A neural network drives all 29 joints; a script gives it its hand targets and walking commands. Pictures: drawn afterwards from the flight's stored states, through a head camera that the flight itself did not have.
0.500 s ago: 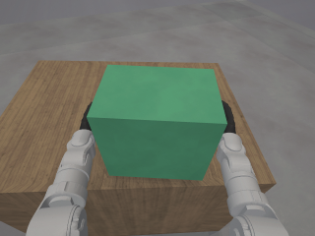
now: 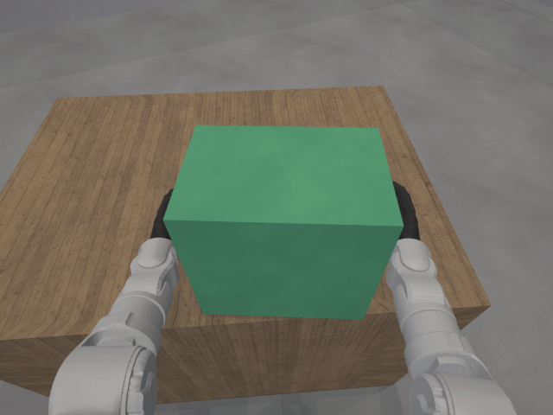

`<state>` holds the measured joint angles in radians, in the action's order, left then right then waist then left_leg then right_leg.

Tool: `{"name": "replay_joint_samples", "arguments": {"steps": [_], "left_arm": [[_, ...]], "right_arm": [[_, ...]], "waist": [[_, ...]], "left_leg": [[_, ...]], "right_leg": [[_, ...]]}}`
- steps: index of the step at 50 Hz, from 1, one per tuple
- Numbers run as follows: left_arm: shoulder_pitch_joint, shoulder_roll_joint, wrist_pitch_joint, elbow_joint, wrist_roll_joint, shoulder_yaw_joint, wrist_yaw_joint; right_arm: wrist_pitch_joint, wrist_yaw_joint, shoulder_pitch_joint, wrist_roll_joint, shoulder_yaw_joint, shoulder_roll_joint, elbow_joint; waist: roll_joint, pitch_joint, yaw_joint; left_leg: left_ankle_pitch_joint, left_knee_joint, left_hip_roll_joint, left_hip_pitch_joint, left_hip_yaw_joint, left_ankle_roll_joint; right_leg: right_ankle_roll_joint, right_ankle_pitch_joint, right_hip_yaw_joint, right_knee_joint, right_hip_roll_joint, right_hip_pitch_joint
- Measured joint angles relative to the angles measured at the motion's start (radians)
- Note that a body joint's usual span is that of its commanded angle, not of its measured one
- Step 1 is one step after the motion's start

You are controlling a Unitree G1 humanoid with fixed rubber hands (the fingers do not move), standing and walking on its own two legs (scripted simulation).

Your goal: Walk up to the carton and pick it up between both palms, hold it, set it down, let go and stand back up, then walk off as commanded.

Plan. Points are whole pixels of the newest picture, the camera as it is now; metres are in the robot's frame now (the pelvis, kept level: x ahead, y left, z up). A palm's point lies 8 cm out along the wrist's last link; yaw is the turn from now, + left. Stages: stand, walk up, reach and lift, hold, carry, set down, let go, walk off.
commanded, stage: set down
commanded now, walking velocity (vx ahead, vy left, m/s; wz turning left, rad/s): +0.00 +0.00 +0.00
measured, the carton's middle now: (284, 227) +0.41 -0.03 +0.03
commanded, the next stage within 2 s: none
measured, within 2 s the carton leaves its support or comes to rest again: rests again in 0.10 s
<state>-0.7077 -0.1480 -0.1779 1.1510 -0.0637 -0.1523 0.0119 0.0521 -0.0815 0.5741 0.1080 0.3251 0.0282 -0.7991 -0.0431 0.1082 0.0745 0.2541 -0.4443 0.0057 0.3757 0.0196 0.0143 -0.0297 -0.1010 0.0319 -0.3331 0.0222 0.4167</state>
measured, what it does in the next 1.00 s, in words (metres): stands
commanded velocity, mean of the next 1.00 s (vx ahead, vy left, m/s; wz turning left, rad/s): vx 0.00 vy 0.00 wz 0.00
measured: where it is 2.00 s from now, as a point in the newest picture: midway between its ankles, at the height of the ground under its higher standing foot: outside the picture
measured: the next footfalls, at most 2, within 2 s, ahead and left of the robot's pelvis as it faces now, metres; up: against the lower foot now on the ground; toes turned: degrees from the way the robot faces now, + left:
none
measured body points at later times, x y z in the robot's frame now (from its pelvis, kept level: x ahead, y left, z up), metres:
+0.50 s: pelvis -0.01 +0.01 -0.01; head +0.04 +0.02 +0.44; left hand +0.42 +0.16 +0.03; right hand +0.37 -0.21 +0.03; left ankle -0.03 +0.10 -0.74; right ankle +0.03 -0.14 -0.74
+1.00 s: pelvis -0.03 -0.01 -0.01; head +0.02 +0.01 +0.43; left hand +0.41 +0.17 +0.03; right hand +0.38 -0.22 +0.06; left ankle -0.03 +0.10 -0.74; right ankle +0.03 -0.14 -0.74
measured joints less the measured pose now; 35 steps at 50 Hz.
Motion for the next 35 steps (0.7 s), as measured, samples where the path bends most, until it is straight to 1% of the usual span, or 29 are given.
{"name": "replay_joint_samples", "arguments": {"steps": [6, 11, 14, 19, 21, 23, 25, 27, 28, 31, 33, 35], "left_arm": [[-0.001, -0.027, -0.064, 0.034, -0.067, 0.058, -0.009], [-0.014, -0.044, -0.081, 0.054, -0.083, 0.076, -0.016], [-0.027, -0.049, -0.084, 0.078, -0.083, 0.086, -0.016], [-0.05, -0.046, -0.095, 0.12, -0.049, 0.08, -0.015], [-0.061, -0.044, -0.099, 0.136, -0.039, 0.078, -0.011], [-0.073, -0.04, -0.099, 0.148, -0.034, 0.08, -0.003], [-0.083, -0.039, -0.092, 0.149, -0.035, 0.075, 0.001], [-0.088, -0.046, -0.07, 0.126, -0.063, 0.08, 0.005], [-0.09, -0.054, -0.055, 0.109, -0.087, 0.091, 0.013], [-0.103, -0.093, -0.016, 0.065, -0.192, 0.158, 0.036], [-0.116, -0.127, 0.004, 0.053, -0.254, 0.21, 0.042], [-0.125, -0.159, 0.03, 0.037, -0.303, 0.249, 0.04]], "right_arm": [[0.021, -0.024, -0.024, -0.025, -0.031, -0.013, 0.036], [0.032, -0.034, -0.019, -0.018, -0.028, -0.026, 0.032], [0.039, -0.034, -0.018, -0.013, -0.016, -0.03, 0.016], [0.057, -0.025, -0.015, 0.002, 0.015, -0.035, -0.015], [0.073, -0.02, -0.004, 0.002, 0.021, -0.026, -0.049], [0.085, -0.011, 0.016, -0.015, 0.008, 0.001, -0.101], [0.087, 0.007, 0.042, -0.05, -0.023, 0.038, -0.162], [0.08, 0.015, 0.07, -0.116, -0.071, 0.075, -0.205], [0.075, 0.012, 0.083, -0.159, -0.095, 0.092, -0.218], [0.052, -0.008, 0.108, -0.291, -0.162, 0.141, -0.216], [0.035, -0.024, 0.121, -0.343, -0.193, 0.168, -0.2], [0.011, -0.038, 0.131, -0.371, -0.217, 0.191, -0.175]], "waist": [[-0.002, 0.014, 0.013], [0.012, 0.015, 0.035], [0.019, 0.029, 0.041], [0.032, 0.045, 0.036], [0.036, 0.043, 0.032], [0.036, 0.039, 0.024], [0.034, 0.034, 0.013], [0.028, 0.025, -0.001], [0.022, 0.022, -0.008], [0.006, 0.029, -0.034], [-0.004, 0.041, -0.046], [-0.009, 0.048, -0.054]], "left_leg": [[-0.002, -0.016, 0.007, 0.047, 0.023, -0.001], [-0.007, -0.02, 0.018, 0.06, 0.034, 0.0], [-0.006, -0.027, 0.02, 0.073, 0.035, 0.001], [-0.001, -0.039, 0.021, 0.084, 0.024, 0.006], [0.002, -0.045, 0.021, 0.084, 0.017, 0.007], [0.006, -0.053, 0.019, 0.085, 0.008, 0.008], [0.014, -0.068, 0.015, 0.089, -0.004, 0.011], [0.025, -0.089, 0.009, 0.097, -0.017, 0.012], [0.031, -0.102, 0.006, 0.104, -0.022, 0.012], [0.048, -0.14, -0.004, 0.138, -0.038, 0.014], [0.056, -0.161, -0.008, 0.163, -0.043, 0.015], [0.06, -0.173, -0.011, 0.178, -0.044, 0.014]], "right_leg": [[0.002, -0.014, 0.022, -0.029, 0.009, 0.044], [0.001, -0.019, 0.032, -0.043, 0.019, 0.056], [0.0, -0.017, 0.034, -0.044, 0.022, 0.065], [-0.004, -0.012, 0.022, -0.044, 0.022, 0.075], [-0.005, -0.011, 0.015, -0.046, 0.021, 0.076], [-0.006, -0.009, 0.007, -0.048, 0.019, 0.077], [-0.006, -0.008, -0.005, -0.055, 0.014, 0.083], [-0.008, -0.01, -0.018, -0.071, 0.009, 0.094], [-0.008, -0.012, -0.023, -0.08, 0.005, 0.101], [-0.01, -0.017, -0.039, -0.109, -0.005, 0.139], [-0.011, -0.022, -0.044, -0.129, -0.01, 0.166], [-0.009, -0.026, -0.045, -0.144, -0.013, 0.184]]}}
